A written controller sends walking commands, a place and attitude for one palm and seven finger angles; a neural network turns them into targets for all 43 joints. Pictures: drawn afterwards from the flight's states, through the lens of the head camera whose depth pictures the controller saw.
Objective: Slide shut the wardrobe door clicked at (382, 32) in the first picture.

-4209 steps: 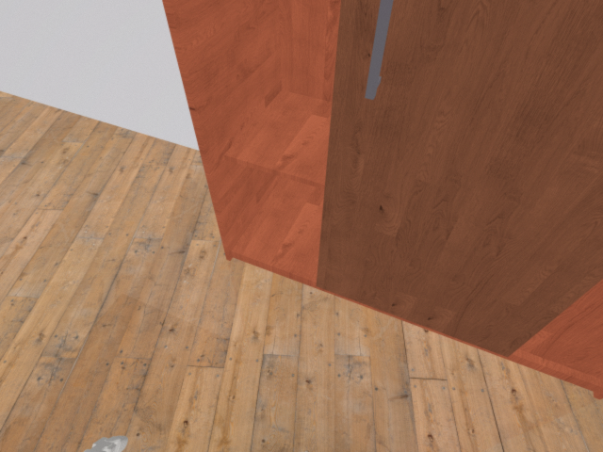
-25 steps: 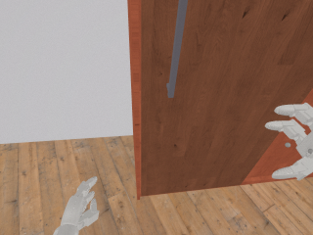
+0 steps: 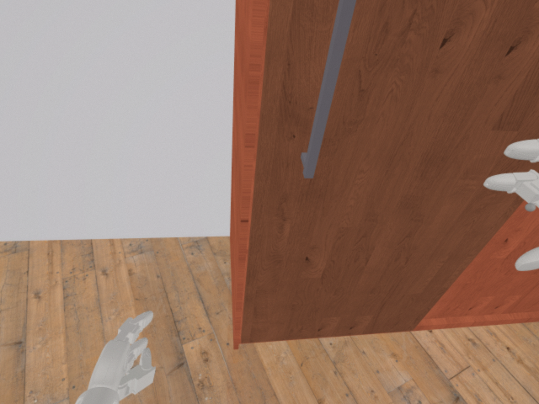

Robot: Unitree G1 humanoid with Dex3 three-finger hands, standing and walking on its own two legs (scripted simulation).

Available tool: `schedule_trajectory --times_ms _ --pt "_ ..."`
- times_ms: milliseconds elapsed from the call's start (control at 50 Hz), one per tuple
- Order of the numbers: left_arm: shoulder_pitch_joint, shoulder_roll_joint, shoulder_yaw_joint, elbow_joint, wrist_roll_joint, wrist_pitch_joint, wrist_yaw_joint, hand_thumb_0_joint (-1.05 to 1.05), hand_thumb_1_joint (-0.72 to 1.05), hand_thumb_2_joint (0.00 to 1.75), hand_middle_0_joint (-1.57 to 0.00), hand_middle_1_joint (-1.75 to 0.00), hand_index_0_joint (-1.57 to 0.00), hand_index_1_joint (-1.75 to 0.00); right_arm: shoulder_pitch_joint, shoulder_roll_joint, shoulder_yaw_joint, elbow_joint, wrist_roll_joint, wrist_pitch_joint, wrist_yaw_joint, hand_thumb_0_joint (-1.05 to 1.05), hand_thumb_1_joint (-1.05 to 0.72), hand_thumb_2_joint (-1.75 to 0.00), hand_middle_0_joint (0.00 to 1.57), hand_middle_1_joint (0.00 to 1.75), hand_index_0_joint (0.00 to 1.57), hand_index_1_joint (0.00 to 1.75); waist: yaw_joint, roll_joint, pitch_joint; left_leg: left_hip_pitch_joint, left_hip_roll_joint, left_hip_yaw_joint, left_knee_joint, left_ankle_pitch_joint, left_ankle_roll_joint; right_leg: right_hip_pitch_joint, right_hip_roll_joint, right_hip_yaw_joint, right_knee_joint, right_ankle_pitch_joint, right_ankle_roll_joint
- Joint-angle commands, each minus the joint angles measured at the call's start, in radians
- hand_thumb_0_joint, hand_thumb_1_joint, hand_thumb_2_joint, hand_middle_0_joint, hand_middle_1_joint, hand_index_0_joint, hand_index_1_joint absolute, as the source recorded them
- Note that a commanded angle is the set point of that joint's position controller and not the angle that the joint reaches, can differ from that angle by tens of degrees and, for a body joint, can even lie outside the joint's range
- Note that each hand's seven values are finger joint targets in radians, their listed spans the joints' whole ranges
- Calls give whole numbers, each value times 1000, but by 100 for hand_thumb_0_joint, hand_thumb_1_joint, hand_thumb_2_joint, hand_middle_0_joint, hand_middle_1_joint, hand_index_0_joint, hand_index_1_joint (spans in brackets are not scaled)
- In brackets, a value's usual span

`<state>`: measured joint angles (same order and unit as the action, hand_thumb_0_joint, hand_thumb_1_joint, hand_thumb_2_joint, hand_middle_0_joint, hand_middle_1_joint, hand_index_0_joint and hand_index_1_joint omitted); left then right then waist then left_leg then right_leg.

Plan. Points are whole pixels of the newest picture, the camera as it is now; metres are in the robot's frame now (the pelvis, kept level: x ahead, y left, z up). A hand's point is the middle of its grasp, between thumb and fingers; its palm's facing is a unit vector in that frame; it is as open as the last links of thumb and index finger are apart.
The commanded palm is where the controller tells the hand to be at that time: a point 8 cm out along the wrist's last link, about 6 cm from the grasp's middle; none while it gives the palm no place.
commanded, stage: raise the hand with hooked fingers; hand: right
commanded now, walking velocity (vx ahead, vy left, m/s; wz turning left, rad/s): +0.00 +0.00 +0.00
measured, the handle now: (322, 91) +0.51 -0.06 +0.26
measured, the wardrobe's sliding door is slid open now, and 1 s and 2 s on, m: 0.00 0.00 0.00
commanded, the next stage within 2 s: move the hooked fingers beside the handle in 0.30 s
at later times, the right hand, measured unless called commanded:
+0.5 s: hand (523, 200) +0.29 -0.28 +0.25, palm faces -0.02 +0.99 -0.15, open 13.9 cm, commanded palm +0.27 -0.32 +0.26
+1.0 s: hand (456, 170) +0.35 -0.23 +0.24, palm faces -0.05 +0.99 -0.09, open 13.9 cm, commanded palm +0.33 -0.27 +0.25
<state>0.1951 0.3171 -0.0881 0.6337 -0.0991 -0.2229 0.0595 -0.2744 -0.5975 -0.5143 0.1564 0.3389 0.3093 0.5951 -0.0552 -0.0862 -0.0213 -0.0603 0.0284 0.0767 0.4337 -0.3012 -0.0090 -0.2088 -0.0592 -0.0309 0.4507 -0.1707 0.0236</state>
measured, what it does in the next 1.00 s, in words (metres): stands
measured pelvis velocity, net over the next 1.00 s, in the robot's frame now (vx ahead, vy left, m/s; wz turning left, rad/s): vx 0.01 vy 0.00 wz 0.02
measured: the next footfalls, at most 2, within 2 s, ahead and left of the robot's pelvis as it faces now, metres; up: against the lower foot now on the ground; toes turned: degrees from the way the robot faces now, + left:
none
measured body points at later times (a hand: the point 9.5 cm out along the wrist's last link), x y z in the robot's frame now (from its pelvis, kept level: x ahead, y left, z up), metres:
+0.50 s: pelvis +0.01 -0.01 +0.00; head -0.02 +0.02 +0.45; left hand +0.22 +0.20 -0.07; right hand +0.29 -0.33 +0.26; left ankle -0.04 +0.12 -0.74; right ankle +0.05 -0.14 -0.74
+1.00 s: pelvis +0.01 +0.00 +0.00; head -0.01 +0.03 +0.45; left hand +0.19 +0.24 -0.08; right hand +0.35 -0.28 +0.25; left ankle -0.04 +0.12 -0.74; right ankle +0.05 -0.14 -0.74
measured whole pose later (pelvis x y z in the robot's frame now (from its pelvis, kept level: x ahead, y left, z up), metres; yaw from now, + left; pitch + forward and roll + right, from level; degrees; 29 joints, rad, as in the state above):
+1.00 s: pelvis +0.01 +0.00 +0.00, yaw +1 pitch -3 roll +0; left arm 0.19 0.28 -0.08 0.66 -0.08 -0.17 0.09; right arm -0.45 -0.48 -0.38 0.23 0.26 0.33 0.41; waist -0.03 -0.06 -0.02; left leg -0.07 0.04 0.06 0.45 -0.32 -0.01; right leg -0.20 -0.05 -0.05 0.45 -0.19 0.02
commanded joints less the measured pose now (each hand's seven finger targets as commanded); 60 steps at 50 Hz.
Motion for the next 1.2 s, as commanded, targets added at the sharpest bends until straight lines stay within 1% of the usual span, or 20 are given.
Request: schedule_trajectory --times_ms 0,60,100,160,220,280,380,420,500,560,600,640,700,740,800,900,920,980,1100,1180 --pt "-183 90 37 -198 11 -61 0 0 90 90 -20 -30 -20 -30 -307 -328 -136 -278 35 -76 -26 0 50 -30 30 120 30 120 -19 33 -196 -114 -39 -15 -81 291 13 212 69 26 -22 132 -61" --pt "-176 88 39 -188 12 -58 6 0 90 90 -20 -30 -20 -30 -303 -319 -146 -261 31 -73 -45 0 50 -30 30 120 30 120 -13 -10 -165 -128 -38 -10 -85 282 15 210 67 21 -33 119 -61" --pt "-173 87 39 -181 12 -53 8 0 90 90 -20 -30 -20 -30 -304 -306 -128 -255 25 -64 -53 0 50 -30 30 120 30 120 -13 5 -150 -126 -39 -10 -88 282 15 200 62 19 -32 122 -59" --pt "-178 84 38 -186 9 -51 13 0 90 90 -20 -30 -20 -30 -335 -290 -98 -287 8 -47 -54 0 50 -30 30 120 30 120 -4 -68 -169 -124 -38 -4 -76 301 20 228 63 20 -38 140 -56" --pt "-175 83 35 -182 11 -46 17 0 90 90 -20 -30 -20 -30 -313 -289 -101 -267 12 -39 -50 0 50 -30 30 120 30 120 -2 5 -168 -121 -41 -2 -83 304 17 225 62 26 -37 139 -59" --pt "-179 84 34 -185 12 -43 17 0 90 90 -20 -30 -20 -30 -322 -293 -105 -277 16 -35 -41 0 50 -30 30 120 30 120 -4 -33 -193 -115 -41 2 -75 305 21 239 63 30 -41 145 -57" --pt "-183 82 32 -181 12 -33 15 0 90 90 -20 -30 -20 -30 -310 -285 -102 -246 19 -28 -39 0 50 -30 30 120 30 120 -2 2 -174 -123 -42 9 -75 307 21 229 61 31 -42 146 -56" --pt "-188 77 30 -176 10 -34 16 0 90 90 -20 -30 -20 -30 -367 -236 -48 -254 20 -32 -44 0 50 -30 30 120 30 120 10 9 -170 -135 -42 1 -81 305 19 239 60 31 -38 139 -56" --pt "-179 77 30 -150 13 -33 26 0 90 90 -20 -30 -20 -30 -429 -221 -9 -166 1 -35 -58 0 50 -30 30 120 30 120 20 39 -144 -160 -39 -7 -95 257 18 224 56 33 -39 97 -56" --pt "-187 73 29 -154 12 -34 31 0 90 90 -20 -30 -20 -30 -520 -209 23 -194 -21 -50 -77 0 50 -30 30 120 30 120 27 -33 -175 -156 -31 -9 -85 245 22 241 58 35 -44 93 -52" --pt "-188 68 27 -156 17 -36 30 0 90 90 -20 -30 -20 -30 -509 -208 19 -217 -21 -62 -94 0 50 -30 30 120 30 120 19 2 -211 -131 -32 -11 -84 272 25 250 55 35 -36 122 -55" --pt "-188 70 29 -158 17 -33 30 0 90 90 -20 -30 -20 -30 -504 -214 0 -224 -23 -66 -106 0 50 -30 30 120 30 120 10 -22 -235 -110 -29 -8 -71 297 26 251 57 32 -39 141 -53" --pt "-178 74 34 -141 21 -23 30 0 90 90 -20 -30 -20 -30 -498 -209 -3 -139 -28 -54 -128 0 50 -30 30 120 30 120 7 40 -198 -117 -30 -6 -77 274 25 217 51 34 -43 120 -53" --pt "-187 72 36 -153 19 -20 28 0 90 90 -20 -30 -20 -30 -498 -181 18 -154 -38 -40 -141 0 50 -30 30 120 30 120 3 -5 -201 -119 -22 -10 -67 288 25 216 52 27 -44 131 -52" --pt "-183 72 40 -153 19 -11 28 0 90 90 -20 -30 -20 -30 -497 -177 22 -151 -43 -30 -165 0 50 -30 30 120 30 120 3 58 -198 -117 -24 -9 -68 287 23 203 48 28 -37 133 -54" --pt "-171 76 46 -141 20 -3 37 0 90 90 -20 -30 -20 -30 -561 -171 37 -118 -48 -35 -182 0 50 -30 30 120 30 120 19 66 -199 -125 -22 -19 -68 297 18 204 49 17 -27 126 -58" --pt "-171 79 47 -143 19 -5 38 0 90 90 -20 -30 -20 -30 -596 -171 42 -131 -53 -42 -185 0 50 -30 30 120 30 120 25 40 -211 -126 -21 -22 -65 301 19 212 50 18 -27 130 -58" --pt "-166 72 48 -142 19 -10 41 0 90 90 -20 -30 -20 -30 -627 -123 86 -140 -57 -50 -195 0 50 -30 30 120 30 120 32 18 -225 -134 -21 -20 -57 312 21 239 50 20 -23 141 -57" --pt "-146 81 55 -116 23 -3 45 0 90 90 -20 -30 -20 -30 -636 -129 81 -55 -65 -46 -218 0 50 -30 30 120 30 120 28 74 -216 -120 -21 -24 -57 338 19 211 50 17 -16 153 -61" --pt "-144 78 58 -113 24 2 46 0 90 90 -20 -30 -20 -30 -697 -99 110 -42 -75 -47 -236 0 50 -30 30 120 30 120 38 60 -232 -124 -19 -25 -47 365 18 223 50 12 -12 168 -60"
